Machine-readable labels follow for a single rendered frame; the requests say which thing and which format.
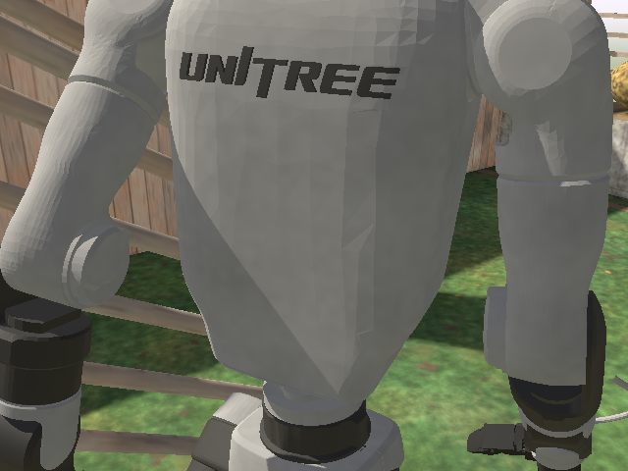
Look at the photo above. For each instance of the robot right forearm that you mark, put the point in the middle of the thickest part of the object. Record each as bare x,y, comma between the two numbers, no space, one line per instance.
558,420

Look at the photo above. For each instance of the robot left thigh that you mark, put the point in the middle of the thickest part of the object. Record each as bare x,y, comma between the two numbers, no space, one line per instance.
212,450

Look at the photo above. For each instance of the robot left forearm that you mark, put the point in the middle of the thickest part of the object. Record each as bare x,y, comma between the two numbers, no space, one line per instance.
42,346

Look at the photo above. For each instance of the humanoid robot torso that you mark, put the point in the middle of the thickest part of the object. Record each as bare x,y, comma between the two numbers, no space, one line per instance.
319,153

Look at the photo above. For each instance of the left robot upper arm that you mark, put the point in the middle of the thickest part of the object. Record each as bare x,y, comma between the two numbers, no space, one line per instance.
61,244

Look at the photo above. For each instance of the robot right hand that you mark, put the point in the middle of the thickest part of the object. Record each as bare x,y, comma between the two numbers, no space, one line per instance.
504,438

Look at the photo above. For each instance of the right robot upper arm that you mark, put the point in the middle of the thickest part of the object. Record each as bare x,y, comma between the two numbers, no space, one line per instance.
546,63

